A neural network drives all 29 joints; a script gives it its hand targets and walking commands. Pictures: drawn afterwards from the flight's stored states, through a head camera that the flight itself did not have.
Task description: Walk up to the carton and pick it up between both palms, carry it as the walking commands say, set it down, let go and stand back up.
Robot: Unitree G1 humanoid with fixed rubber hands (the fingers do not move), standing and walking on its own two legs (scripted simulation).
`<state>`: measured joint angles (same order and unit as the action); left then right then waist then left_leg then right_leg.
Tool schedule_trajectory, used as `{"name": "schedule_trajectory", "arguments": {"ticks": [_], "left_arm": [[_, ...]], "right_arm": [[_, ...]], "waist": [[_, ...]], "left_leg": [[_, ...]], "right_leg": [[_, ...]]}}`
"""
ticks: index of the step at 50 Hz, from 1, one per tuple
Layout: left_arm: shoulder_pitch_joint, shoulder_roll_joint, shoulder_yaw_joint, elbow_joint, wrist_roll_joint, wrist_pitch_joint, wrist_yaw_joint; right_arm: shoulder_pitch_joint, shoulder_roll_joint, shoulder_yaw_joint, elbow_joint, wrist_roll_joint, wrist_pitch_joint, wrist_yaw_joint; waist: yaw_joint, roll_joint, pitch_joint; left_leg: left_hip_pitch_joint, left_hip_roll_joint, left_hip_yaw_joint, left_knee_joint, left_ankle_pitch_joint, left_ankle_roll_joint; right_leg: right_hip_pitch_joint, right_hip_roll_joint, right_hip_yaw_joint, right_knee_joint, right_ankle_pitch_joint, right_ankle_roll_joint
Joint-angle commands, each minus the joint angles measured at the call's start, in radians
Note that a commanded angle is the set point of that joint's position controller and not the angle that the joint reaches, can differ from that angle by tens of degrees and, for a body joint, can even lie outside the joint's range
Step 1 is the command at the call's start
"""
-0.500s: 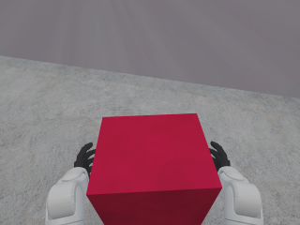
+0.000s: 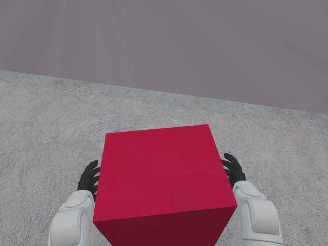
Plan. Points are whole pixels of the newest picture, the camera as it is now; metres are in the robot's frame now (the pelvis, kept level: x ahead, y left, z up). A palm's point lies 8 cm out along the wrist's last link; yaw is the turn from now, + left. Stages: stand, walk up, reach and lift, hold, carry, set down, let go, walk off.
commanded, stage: carry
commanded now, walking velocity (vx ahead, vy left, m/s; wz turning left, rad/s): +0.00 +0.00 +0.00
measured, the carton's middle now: (163, 194) +0.28 +0.00 -0.02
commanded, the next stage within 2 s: none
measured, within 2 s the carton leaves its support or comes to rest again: neither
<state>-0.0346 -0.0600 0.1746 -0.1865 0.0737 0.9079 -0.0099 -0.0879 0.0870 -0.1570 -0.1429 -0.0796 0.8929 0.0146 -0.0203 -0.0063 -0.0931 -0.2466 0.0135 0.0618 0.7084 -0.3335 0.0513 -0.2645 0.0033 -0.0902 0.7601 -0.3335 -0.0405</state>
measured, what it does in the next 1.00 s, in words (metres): walks ahead: left foot, then right foot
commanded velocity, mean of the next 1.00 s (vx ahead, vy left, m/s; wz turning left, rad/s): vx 0.00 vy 0.00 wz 0.00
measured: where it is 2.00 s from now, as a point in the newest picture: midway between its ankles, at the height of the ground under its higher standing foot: outside the picture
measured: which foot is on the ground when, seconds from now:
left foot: down 0.00-0.10, up 0.12-0.18, down 0.20-0.38, up 0.40-0.48, down 0.50-0.98, up 1.00-1.00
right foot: down 0.00-0.20, up 0.22-0.32, down 0.34-1.00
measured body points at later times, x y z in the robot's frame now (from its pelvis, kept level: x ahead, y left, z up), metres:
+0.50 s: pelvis +0.11 +0.01 -0.02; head +0.13 -0.01 +0.43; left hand +0.38 +0.18 +0.01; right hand +0.39 -0.17 +0.00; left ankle +0.03 +0.10 -0.73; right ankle +0.10 -0.08 -0.73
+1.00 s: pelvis +0.18 +0.02 +0.00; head +0.17 +0.02 +0.45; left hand +0.45 +0.20 +0.03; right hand +0.46 -0.14 +0.03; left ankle +0.05 +0.10 -0.70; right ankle +0.10 -0.08 -0.73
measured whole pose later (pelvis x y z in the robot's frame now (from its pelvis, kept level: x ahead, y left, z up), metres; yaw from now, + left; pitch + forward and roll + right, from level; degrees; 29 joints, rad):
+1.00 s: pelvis +0.18 +0.02 +0.00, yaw +2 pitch +5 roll +0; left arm -0.08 -0.05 0.16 -0.02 0.09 0.81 -0.02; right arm -0.08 0.06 -0.15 -0.02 -0.12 0.78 0.02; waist 0.00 0.00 -0.14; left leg -0.26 -0.02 0.07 0.78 -0.38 0.01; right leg -0.24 -0.02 -0.10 0.59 -0.39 -0.04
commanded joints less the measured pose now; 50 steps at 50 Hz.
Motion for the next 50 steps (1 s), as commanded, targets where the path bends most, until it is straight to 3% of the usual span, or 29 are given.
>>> {"name": "schedule_trajectory", "arguments": {"ticks": [1,3,5,7,8,9,10,11,13,14,15,16,17,18,19,21,22,24,27,28,30,33,36,38,42,44,47,49,50], "left_arm": [[-0.501,-0.597,-0.608,-0.158,-0.209,0.03,-0.126],[-0.477,-0.579,-0.547,-0.023,-0.157,0.024,-0.13],[-0.464,-0.601,-0.572,-0.032,-0.175,0.012,-0.136],[-0.432,-0.613,-0.549,0.009,-0.164,-0.011,-0.139],[-0.416,-0.603,-0.494,0.114,-0.115,-0.041,-0.137],[-0.459,-0.619,-0.548,-0.001,-0.162,-0.05,-0.131],[-0.506,-0.6,-0.519,0.018,-0.138,-0.062,-0.127],[-0.467,-0.554,-0.462,0.086,-0.09,-0.091,-0.129],[-0.57,-0.627,-0.64,-0.205,-0.241,-0.074,-0.132],[-0.605,-0.614,-0.612,-0.184,-0.23,-0.074,-0.135],[-0.537,-0.568,-0.467,0.055,-0.116,-0.109,-0.138],[-0.513,-0.569,-0.4,0.159,-0.065,-0.14,-0.138],[-0.535,-0.601,-0.476,0.056,-0.125,-0.148,-0.136],[-0.502,-0.635,-0.556,-0.041,-0.176,-0.147,-0.133],[-0.442,-0.65,-0.559,-0.01,-0.156,-0.16,-0.13],[-0.415,-0.645,-0.509,0.016,-0.096,-0.19,-0.118],[-0.392,-0.626,-0.492,0.029,-0.078,-0.201,-0.112],[-0.466,-0.663,-0.673,-0.281,-0.225,-0.161,-0.103],[-0.344,-0.513,-0.491,0.019,-0.064,-0.14,-0.093],[-0.353,-0.499,-0.546,-0.069,-0.106,-0.137,-0.094],[-0.427,-0.531,-0.665,-0.229,-0.209,-0.108,-0.106],[-0.426,-0.546,-0.546,0.003,-0.127,-0.119,-0.118],[-0.46,-0.581,-0.595,-0.067,-0.179,-0.108,-0.125],[-0.425,-0.563,-0.509,0.068,-0.116,-0.118,-0.124],[-0.423,-0.539,-0.495,0.069,-0.108,-0.135,-0.116],[-0.426,-0.53,-0.454,0.12,-0.076,-0.158,-0.114],[-0.503,-0.6,-0.549,-0.028,-0.153,-0.165,-0.114],[-0.483,-0.634,-0.585,-0.064,-0.182,-0.142,-0.113],[-0.449,-0.629,-0.57,-0.052,-0.171,-0.133,-0.111]], "right_arm": [[-0.39,0.602,0.584,-0.133,0.195,0.044,0.12],[-0.394,0.556,0.519,-0.064,0.139,0.036,0.118],[-0.379,0.58,0.546,-0.099,0.162,0.024,0.12],[-0.39,0.594,0.524,-0.047,0.149,0.004,0.125],[-0.328,0.588,0.465,0.092,0.102,-0.025,0.132],[-0.378,0.604,0.537,-0.018,0.157,-0.032,0.135],[-0.366,0.599,0.508,0.045,0.133,-0.048,0.134],[-0.32,0.576,0.461,0.127,0.081,-0.078,0.131],[-0.401,0.651,0.629,-0.146,0.204,-0.059,0.126],[-0.434,0.66,0.601,-0.108,0.189,-0.057,0.127],[-0.391,0.617,0.482,0.102,0.088,-0.097,0.132],[-0.424,0.582,0.444,0.148,0.051,-0.137,0.13],[-0.518,0.584,0.541,-0.036,0.119,-0.147,0.123],[-0.535,0.603,0.645,-0.193,0.184,-0.137,0.123],[-0.502,0.604,0.661,-0.178,0.191,-0.139,0.14],[-0.523,0.606,0.627,-0.128,0.194,-0.163,0.151],[-0.451,0.609,0.592,-0.055,0.172,-0.173,0.149],[-0.455,0.664,0.733,-0.299,0.288,-0.127,0.144],[-0.26,0.537,0.501,0.087,0.096,-0.117,0.137],[-0.241,0.522,0.542,0.01,0.116,-0.126,0.127],[-0.297,0.559,0.638,-0.16,0.188,-0.104,0.118],[-0.316,0.535,0.514,0.01,0.091,-0.113,0.117],[-0.395,0.553,0.57,-0.12,0.147,-0.097,0.117],[-0.397,0.529,0.493,0.006,0.097,-0.107,0.123],[-0.37,0.533,0.498,0.061,0.096,-0.12,0.127],[-0.363,0.53,0.468,0.13,0.066,-0.142,0.129],[-0.426,0.589,0.569,-0.036,0.152,-0.143,0.129],[-0.412,0.62,0.61,-0.105,0.191,-0.124,0.126],[-0.397,0.603,0.596,-0.094,0.186,-0.118,0.125]], "waist": [[0.02,0.08,-0.279],[0.02,-0.054,-0.251],[0.018,-0.218,-0.198],[0.029,-0.185,-0.195],[-0.004,-0.094,-0.236],[-0.019,0.065,-0.326],[-0.031,0.348,-0.306],[-0.013,0.284,-0.285],[-0.016,0.14,-0.128],[-0.008,0.129,-0.084],[0.009,0.174,-0.117],[0.029,0.199,-0.219],[0.022,0.133,-0.308],[0.008,-0.107,-0.358],[0.02,-0.223,-0.35],[0.03,-0.238,-0.332],[0.016,-0.184,-0.332],[0.0,-0.142,-0.373],[0.011,0.1,-0.441],[0.013,0.171,-0.437],[0.007,0.173,-0.401],[0.005,0.056,-0.347],[0.007,-0.06,-0.282],[0.015,-0.026,-0.257],[0.013,0.139,-0.239],[0.02,0.132,-0.239],[0.021,-0.062,-0.294],[0.025,-0.231,-0.285],[0.031,-0.2,-0.277]], "left_leg": [[0.166,0.083,-0.051,0.011,0.863,0.057],[-0.012,0.024,0.005,0.024,0.527,0.026],[-0.306,-0.07,0.065,-0.066,-0.116,-0.004],[-0.282,-0.107,0.106,-0.229,-0.115,-0.011],[-0.005,-0.083,0.094,-0.316,0.151,0.006],[0.375,0.007,-0.02,-0.236,0.766,0.072],[0.693,0.213,-0.246,-0.102,1.635,0.231],[0.701,0.273,-0.278,-0.148,1.701,0.243],[0.506,0.235,-0.277,-0.178,1.331,0.164],[0.371,0.193,-0.219,-0.181,1.164,0.132],[0.268,0.158,-0.113,-0.137,1.072,0.104],[0.165,0.153,-0.044,-0.031,0.944,0.072],[0.052,0.09,-0.017,0.121,0.612,0.027],[-0.108,-0.001,0.015,0.296,0.036,-0.011],[-0.075,-0.054,-0.005,0.308,-0.207,-0.023],[-0.119,0.005,-0.06,0.141,-0.253,-0.021],[-0.127,0.042,-0.065,0.018,-0.22,-0.018],[-0.008,0.063,-0.074,-0.164,0.01,-0.011],[0.274,0.187,-0.175,-0.092,0.977,0.053],[0.279,0.184,-0.14,-0.048,1.134,0.07],[0.26,0.138,-0.095,-0.018,1.059,0.036],[0.126,0.085,-0.058,-0.016,0.761,-0.003],[0.04,0.056,-0.044,-0.145,0.439,-0.025],[0.103,0.084,-0.068,-0.206,0.561,-0.018],[0.331,0.17,-0.115,-0.137,1.242,0.024],[0.279,0.138,-0.075,-0.083,1.291,0.006],[-0.072,0.047,-0.016,0.122,0.82,-0.064],[-0.406,-0.043,0.026,0.08,-0.152,-0.073],[-0.405,-0.029,-0.002,-0.005,-0.233,-0.057]], "right_leg": [[0.045,-0.064,0.037,-0.255,0.611,-0.008],[0.203,-0.112,0.077,-0.207,1.08,-0.03],[0.454,-0.191,0.143,-0.105,1.63,-0.063],[0.456,-0.189,0.125,0.015,1.802,-0.044],[0.235,-0.166,0.087,0.148,1.67,-0.006],[-0.086,-0.1,0.024,0.343,1.151,0.057],[-0.526,0.062,-0.039,0.502,-0.072,0.081],[-0.559,0.029,0.028,0.407,-0.327,0.042],[-0.575,-0.028,0.058,0.061,-0.302,0.026],[-0.441,-0.037,0.033,-0.097,-0.225,0.011],[-0.237,-0.012,-0.009,-0.221,-0.064,0.007],[0.025,-0.025,0.004,-0.346,0.221,-0.009],[0.189,-0.111,0.126,-0.28,0.707,-0.068],[0.323,-0.301,0.354,-0.25,1.263,-0.163],[0.265,-0.334,0.365,-0.262,1.458,-0.24],[0.285,-0.31,0.31,-0.227,1.35,-0.228],[0.312,-0.285,0.25,-0.192,1.285,-0.18],[0.269,-0.231,0.142,-0.115,1.136,-0.105],[0.022,-0.121,0.096,-0.068,0.511,-0.031],[0.036,-0.091,0.065,-0.101,0.439,-0.017],[0.043,-0.089,0.036,-0.129,0.576,-0.024],[0.124,-0.119,0.056,-0.12,0.912,-0.046],[0.157,-0.155,0.085,-0.111,1.047,-0.066],[0.088,-0.135,0.072,-0.103,0.834,-0.05],[-0.126,-0.045,-0.028,-0.127,0.253,-0.001],[-0.049,-0.031,-0.051,-0.233,0.319,0.002],[0.332,-0.13,0.06,-0.143,1.097,-0.063],[0.614,-0.268,0.204,-0.114,1.59,-0.14],[0.587,-0.282,0.22,-0.123,1.551,-0.139]]}}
